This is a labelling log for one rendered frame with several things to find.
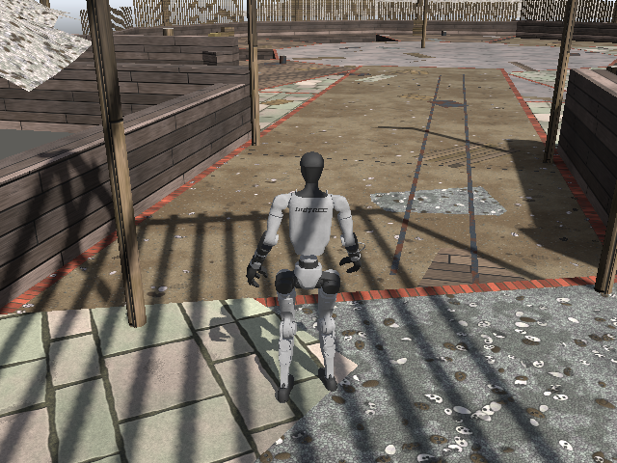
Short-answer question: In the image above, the robot left forearm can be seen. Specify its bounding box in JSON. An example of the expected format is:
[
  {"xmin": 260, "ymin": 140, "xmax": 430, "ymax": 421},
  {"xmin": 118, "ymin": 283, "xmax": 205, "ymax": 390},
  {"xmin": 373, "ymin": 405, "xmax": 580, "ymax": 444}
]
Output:
[{"xmin": 250, "ymin": 231, "xmax": 272, "ymax": 269}]

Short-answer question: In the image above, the right robot upper arm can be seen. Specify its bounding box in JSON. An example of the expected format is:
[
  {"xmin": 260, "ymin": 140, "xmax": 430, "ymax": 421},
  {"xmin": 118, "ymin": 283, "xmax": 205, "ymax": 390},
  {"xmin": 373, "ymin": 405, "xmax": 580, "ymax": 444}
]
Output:
[{"xmin": 331, "ymin": 194, "xmax": 356, "ymax": 247}]

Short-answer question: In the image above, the robot right thigh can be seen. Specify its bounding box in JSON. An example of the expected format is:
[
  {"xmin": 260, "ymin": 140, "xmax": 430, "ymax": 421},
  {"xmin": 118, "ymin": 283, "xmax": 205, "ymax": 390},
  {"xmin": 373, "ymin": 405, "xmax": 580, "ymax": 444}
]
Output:
[{"xmin": 317, "ymin": 269, "xmax": 340, "ymax": 335}]

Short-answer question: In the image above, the humanoid robot torso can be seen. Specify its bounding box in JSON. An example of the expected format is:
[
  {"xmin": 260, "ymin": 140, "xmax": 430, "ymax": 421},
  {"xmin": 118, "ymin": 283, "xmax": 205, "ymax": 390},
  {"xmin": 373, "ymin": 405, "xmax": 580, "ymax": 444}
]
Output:
[{"xmin": 288, "ymin": 189, "xmax": 334, "ymax": 289}]

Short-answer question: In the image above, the robot left hand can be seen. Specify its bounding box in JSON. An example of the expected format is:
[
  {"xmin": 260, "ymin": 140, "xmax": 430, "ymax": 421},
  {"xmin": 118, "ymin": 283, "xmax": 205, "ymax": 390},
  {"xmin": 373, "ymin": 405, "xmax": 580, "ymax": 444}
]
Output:
[{"xmin": 246, "ymin": 264, "xmax": 268, "ymax": 287}]

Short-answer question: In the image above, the left robot upper arm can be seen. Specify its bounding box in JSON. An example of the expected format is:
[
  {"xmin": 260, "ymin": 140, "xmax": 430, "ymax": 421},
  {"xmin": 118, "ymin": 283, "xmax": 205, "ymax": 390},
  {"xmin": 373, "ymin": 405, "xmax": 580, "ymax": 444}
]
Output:
[{"xmin": 263, "ymin": 193, "xmax": 291, "ymax": 247}]

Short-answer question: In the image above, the robot right forearm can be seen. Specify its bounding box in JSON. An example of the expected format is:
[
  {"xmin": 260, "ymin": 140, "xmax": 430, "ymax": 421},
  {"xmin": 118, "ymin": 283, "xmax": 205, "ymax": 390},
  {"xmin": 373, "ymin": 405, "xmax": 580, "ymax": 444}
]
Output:
[{"xmin": 345, "ymin": 232, "xmax": 361, "ymax": 261}]

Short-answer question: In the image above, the robot right hand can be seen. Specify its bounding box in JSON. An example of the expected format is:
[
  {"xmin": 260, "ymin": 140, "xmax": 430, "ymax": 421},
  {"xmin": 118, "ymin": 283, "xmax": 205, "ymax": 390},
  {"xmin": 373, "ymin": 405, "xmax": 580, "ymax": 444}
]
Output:
[{"xmin": 339, "ymin": 257, "xmax": 362, "ymax": 273}]

